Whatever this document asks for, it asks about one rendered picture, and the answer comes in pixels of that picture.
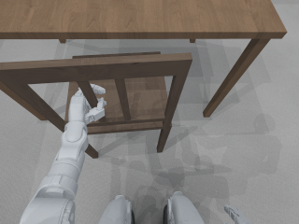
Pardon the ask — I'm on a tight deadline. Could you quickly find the left robot hand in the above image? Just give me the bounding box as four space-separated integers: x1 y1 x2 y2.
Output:
68 83 107 125

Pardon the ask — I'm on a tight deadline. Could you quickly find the robot left forearm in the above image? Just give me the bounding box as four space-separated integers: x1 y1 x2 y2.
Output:
19 120 89 224

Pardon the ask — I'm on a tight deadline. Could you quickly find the left robot thigh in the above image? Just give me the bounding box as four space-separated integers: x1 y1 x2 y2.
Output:
98 199 132 224

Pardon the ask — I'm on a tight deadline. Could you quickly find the right robot hand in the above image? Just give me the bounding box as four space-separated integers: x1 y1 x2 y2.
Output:
223 204 251 224

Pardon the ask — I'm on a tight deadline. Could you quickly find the table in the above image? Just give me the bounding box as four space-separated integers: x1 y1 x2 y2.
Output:
0 0 288 120

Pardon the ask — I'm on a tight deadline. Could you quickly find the chair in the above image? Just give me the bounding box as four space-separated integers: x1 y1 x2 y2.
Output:
0 51 193 159

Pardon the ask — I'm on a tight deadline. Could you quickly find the right robot thigh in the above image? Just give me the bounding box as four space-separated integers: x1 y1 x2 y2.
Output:
166 195 205 224

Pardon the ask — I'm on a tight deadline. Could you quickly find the left robot upper arm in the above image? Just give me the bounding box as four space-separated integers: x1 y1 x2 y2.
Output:
21 197 76 224

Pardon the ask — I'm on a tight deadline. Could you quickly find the robot thigh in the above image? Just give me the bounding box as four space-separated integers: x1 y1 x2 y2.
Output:
98 199 132 224
166 195 205 224

